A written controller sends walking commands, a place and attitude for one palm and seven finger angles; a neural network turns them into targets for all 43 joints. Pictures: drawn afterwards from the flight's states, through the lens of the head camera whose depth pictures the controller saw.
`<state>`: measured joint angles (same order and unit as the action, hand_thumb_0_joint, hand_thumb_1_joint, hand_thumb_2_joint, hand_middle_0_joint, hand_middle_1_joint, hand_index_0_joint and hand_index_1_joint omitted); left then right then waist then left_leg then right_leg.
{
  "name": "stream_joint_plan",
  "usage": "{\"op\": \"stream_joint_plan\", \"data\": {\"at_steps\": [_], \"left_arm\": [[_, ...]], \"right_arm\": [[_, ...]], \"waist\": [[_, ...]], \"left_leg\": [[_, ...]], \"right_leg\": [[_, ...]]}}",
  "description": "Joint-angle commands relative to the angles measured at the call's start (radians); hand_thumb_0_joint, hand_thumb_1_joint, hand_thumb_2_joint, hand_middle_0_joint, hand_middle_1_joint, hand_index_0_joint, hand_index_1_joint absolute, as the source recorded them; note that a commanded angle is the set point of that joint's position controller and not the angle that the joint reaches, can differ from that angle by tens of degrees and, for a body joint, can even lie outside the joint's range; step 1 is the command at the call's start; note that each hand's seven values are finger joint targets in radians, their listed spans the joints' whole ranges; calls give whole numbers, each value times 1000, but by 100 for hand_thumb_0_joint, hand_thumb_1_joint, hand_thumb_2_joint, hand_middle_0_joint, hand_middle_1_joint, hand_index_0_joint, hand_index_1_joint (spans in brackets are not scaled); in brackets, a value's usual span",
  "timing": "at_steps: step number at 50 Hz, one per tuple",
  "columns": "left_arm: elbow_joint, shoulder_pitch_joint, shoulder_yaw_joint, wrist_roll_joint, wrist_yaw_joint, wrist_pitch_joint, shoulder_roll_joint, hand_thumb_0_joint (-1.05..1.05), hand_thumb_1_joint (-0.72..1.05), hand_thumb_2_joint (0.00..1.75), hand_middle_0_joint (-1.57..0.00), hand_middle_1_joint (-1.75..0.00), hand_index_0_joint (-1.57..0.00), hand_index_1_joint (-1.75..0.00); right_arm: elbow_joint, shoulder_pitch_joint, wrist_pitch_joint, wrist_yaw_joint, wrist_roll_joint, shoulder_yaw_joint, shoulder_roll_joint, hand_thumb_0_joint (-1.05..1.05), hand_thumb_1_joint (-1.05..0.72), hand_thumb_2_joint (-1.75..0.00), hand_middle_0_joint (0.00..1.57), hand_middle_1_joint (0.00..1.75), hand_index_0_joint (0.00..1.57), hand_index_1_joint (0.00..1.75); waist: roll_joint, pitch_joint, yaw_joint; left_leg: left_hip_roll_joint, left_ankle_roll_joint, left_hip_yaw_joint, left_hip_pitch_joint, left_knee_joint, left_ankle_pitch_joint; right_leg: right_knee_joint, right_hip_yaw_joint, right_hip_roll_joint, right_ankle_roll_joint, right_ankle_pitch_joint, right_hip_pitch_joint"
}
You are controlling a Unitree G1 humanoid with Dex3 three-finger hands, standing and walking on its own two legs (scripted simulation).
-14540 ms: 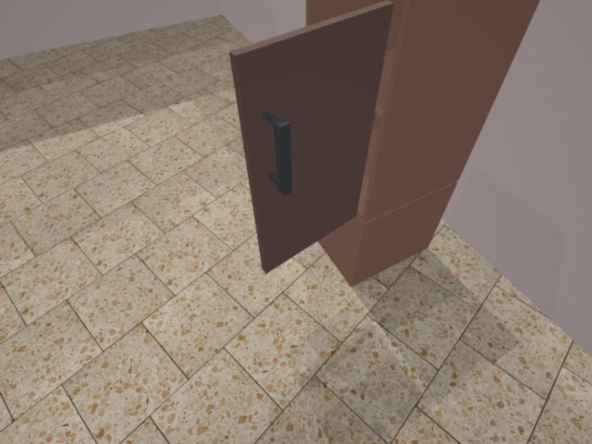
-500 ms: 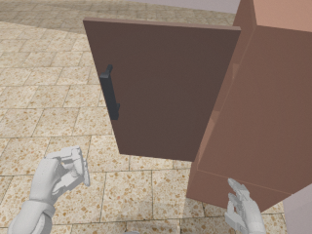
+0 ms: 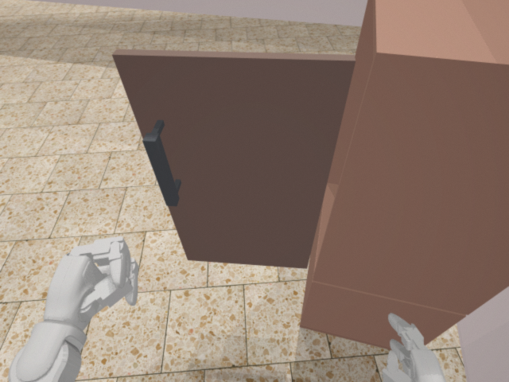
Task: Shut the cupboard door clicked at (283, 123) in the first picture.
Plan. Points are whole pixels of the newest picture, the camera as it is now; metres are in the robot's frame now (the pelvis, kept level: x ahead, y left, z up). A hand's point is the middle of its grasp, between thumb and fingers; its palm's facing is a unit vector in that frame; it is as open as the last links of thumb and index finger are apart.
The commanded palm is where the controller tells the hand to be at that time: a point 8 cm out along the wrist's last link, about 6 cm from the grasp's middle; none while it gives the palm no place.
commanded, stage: raise the hand and make a fist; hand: left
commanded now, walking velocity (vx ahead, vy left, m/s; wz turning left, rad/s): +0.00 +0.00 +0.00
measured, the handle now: (166, 165) +0.45 +0.19 +0.09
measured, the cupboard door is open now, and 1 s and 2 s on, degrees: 99 99 98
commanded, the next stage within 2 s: bring the fist close to the handle in 0.12 s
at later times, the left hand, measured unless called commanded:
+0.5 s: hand (140, 262) +0.25 +0.18 +0.10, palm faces -0.03 -1.00 -0.05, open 3.1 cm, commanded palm +0.24 +0.23 +0.10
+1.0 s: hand (161, 217) +0.33 +0.17 +0.10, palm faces -0.02 -1.00 -0.04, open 3.1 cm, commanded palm +0.31 +0.22 +0.10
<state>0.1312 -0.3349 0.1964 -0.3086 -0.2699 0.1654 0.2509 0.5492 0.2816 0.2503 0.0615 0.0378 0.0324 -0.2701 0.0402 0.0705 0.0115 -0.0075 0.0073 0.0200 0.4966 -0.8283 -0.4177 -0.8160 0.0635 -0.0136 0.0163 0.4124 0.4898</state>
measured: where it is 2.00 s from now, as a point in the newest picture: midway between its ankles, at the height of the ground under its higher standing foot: outside the picture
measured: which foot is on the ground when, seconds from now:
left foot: down 0.00-1.00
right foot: down 0.00-1.00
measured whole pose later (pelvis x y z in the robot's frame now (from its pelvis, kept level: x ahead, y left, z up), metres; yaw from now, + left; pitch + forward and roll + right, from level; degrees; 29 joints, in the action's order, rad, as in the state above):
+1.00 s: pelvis +0.00 +0.00 +0.00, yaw +0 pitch +6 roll +0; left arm -0.26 0.13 0.17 -0.22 -0.19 0.16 0.24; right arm 0.61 0.25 0.20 0.06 0.03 0.04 -0.26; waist 0.03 0.05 -0.01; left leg 0.00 0.00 0.00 0.49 -0.78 -0.40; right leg -0.79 0.05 -0.02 0.01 0.39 0.49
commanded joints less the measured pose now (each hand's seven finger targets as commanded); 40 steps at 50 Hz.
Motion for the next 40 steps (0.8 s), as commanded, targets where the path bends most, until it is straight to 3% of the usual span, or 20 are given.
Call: {"op": "stream_joint_plan", "data": {"at_steps": [1,3,7,9,11,14,18,19,21,23,24,26,27,28,32,33,35,38,40], "left_arm": [[216,117,77,-8,15,90,141,0,90,90,-130,-150,-130,-150],[200,113,82,-6,16,88,153,0,90,90,-130,-150,-130,-150],[199,117,69,-5,10,82,139,0,90,90,-130,-150,-130,-150],[196,118,74,-8,11,81,142,0,90,90,-130,-150,-130,-150],[201,122,76,-12,10,84,139,0,90,90,-130,-150,-130,-150],[184,209,56,-3,17,88,136,0,90,90,-130,-150,-130,-150],[136,267,59,7,21,84,147,0,90,90,-130,-150,-130,-150],[127,282,32,10,18,78,119,0,90,90,-130,-150,-130,-150],[112,333,25,16,22,69,119,0,90,90,-130,-150,-130,-150],[86,344,41,25,31,60,142,0,90,90,-130,-150,-130,-150],[80,370,19,26,32,56,115,0,90,90,-130,-150,-130,-150],[69,389,37,31,42,51,126,0,90,90,-130,-150,-130,-150],[59,392,42,32,47,48,128,0,90,90,-130,-150,-130,-150],[33,390,62,34,53,44,151,0,90,90,-130,-150,-130,-150],[13,473,39,42,62,49,120,0,90,90,-130,-150,-130,-150],[-1,461,54,43,67,50,138,0,90,90,-130,-150,-130,-150],[0,477,24,46,65,54,105,0,90,90,-130,-150,-130,-150],[-45,513,44,53,69,57,132,0,90,90,-130,-150,-130,-150],[-59,585,33,58,71,57,129,0,90,90,-130,-150,-130,-150]], "right_arm": [[-163,-83,67,11,2,-40,-94,0,-90,-90,20,30,20,30],[-160,-83,67,12,0,-39,-97,0,-90,-90,20,30,20,30],[-166,-88,69,15,4,-40,-95,0,-90,-90,20,30,20,30],[-166,-91,69,16,1,-39,-95,0,-90,-90,20,30,20,30],[-163,-90,72,17,2,-39,-93,0,-90,-90,20,30,20,30],[-148,-88,73,19,0,-35,-97,0,-90,-90,20,30,20,30],[-137,-85,70,22,0,-35,-102,0,-90,-90,20,30,20,30],[-139,-90,70,22,3,-34,-98,0,-90,-90,20,30,20,30],[-135,-89,69,23,2,-33,-98,0,-90,-90,20,30,20,30],[-130,-84,65,24,0,-33,-102,0,-90,-90,20,30,20,30],[-131,-88,63,22,0,-33,-98,0,-90,-90,20,30,20,30],[-128,-87,60,20,0,-34,-97,0,-90,-90,20,30,20,30],[-128,-86,57,18,-1,-33,-97,0,-90,-90,20,30,20,30],[-125,-83,52,18,-4,-35,-100,0,-90,-90,20,30,20,30],[-124,-90,42,11,-2,-35,-94,0,-90,-90,20,30,20,30],[-122,-86,39,10,-3,-37,-97,0,-90,-90,20,30,20,30],[-124,-87,36,5,-3,-39,-95,0,-90,-90,20,30,20,30],[-112,-79,24,6,-4,-42,-102,0,-90,-90,20,30,20,30],[-106,-83,19,7,0,-42,-101,0,-90,-90,20,30,20,30]], "waist": [[-5,122,5],[-33,112,2],[-24,102,5],[-62,106,3],[-37,111,6],[-41,97,-13],[-52,114,-12],[-37,108,-13],[-9,117,-11],[-48,135,-8],[-36,144,-10],[-6,161,-2],[-13,171,2],[-61,168,0],[-2,182,2],[-43,182,1],[-22,194,-2],[-64,184,-8],[-19,178,-16]], "left_leg": [[25,-28,-5,-33,116,208],[24,-29,-3,-20,114,191],[26,-29,-7,-28,120,172],[26,-32,-5,-18,116,171],[25,-30,-7,-30,119,178],[24,-32,-1,-28,115,170],[22,-32,3,-34,123,167],[24,-32,0,-39,127,159],[24,-31,5,-54,136,168],[21,-32,6,-48,137,184],[24,-33,4,-57,139,195],[23,-28,3,-77,146,210],[24,-27,1,-76,146,227],[21,-30,0,-63,142,233],[24,-23,-5,-87,156,242],[20,-27,-5,-80,152,251],[23,-26,-12,-94,151,272],[18,-28,-12,-81,152,263],[19,-25,-14,-89,156,246]], "right_leg": [[146,-42,9,-7,-213,-96],[157,-53,7,-9,-180,-99],[172,-59,5,-10,-147,-89],[179,-71,1,-15,-140,-100],[173,-62,4,-13,-154,-99],[171,-62,6,-14,-149,-79],[164,-50,9,-12,-144,-80],[167,-50,9,-12,-138,-71],[159,-39,10,-7,-157,-73],[157,-38,11,-9,-176,-92],[154,-38,8,-9,-195,-93],[146,-28,11,-5,-219,-98],[142,-27,10,-4,-243,-111],[147,-32,9,-8,-249,-121],[138,-24,11,-2,-263,-114],[142,-26,12,-3,-271,-125],[137,-27,10,-4,-309,-128],[141,-26,13,-6,-295,-125],[143,-27,12,-4,-279,-105]]}}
